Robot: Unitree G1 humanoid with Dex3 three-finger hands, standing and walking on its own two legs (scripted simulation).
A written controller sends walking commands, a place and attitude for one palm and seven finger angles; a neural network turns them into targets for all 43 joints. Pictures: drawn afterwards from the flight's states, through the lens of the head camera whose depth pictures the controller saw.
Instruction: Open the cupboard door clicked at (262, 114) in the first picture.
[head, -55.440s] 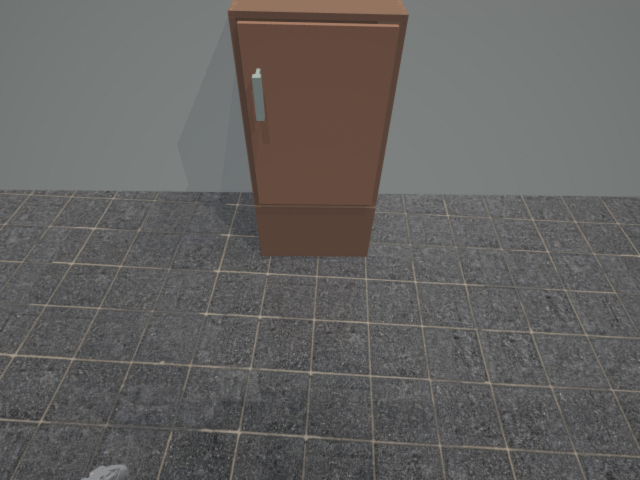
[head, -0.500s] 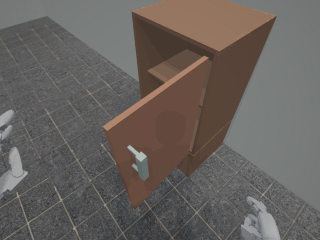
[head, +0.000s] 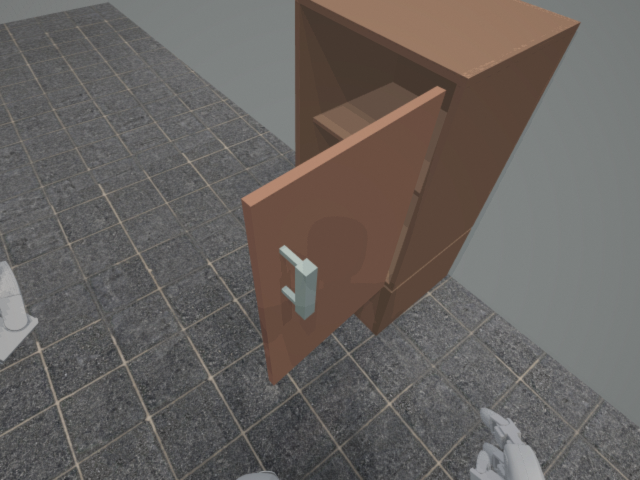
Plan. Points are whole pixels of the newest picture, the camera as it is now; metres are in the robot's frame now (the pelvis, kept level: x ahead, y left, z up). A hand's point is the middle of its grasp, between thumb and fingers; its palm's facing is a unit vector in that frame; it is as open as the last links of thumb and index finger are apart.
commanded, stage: step back with the hand held close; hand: left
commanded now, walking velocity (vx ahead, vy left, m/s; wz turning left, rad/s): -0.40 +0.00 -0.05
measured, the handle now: (296, 282) +0.39 +0.06 -0.02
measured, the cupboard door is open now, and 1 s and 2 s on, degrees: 94 94 94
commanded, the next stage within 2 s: stop stepping back and stand still in 0.54 s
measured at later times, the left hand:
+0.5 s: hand out of the picture +0.15 +0.27 +0.19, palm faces +0.40 -0.82 -0.42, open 7.4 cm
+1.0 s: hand out of the picture +0.06 +0.20 +0.18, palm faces +0.28 -0.83 -0.49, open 7.4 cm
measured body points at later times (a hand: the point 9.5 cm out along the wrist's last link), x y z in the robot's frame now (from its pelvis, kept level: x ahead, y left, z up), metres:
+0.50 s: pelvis -0.06 +0.01 +0.02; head -0.03 +0.05 +0.47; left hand +0.12 +0.31 +0.21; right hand +0.11 -0.22 -0.05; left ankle +0.04 +0.08 -0.72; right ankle -0.17 -0.13 -0.66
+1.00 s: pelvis -0.17 -0.03 +0.01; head -0.17 -0.02 +0.46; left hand +0.04 +0.25 +0.20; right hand -0.07 -0.30 -0.07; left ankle -0.09 +0.07 -0.72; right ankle -0.22 -0.11 -0.72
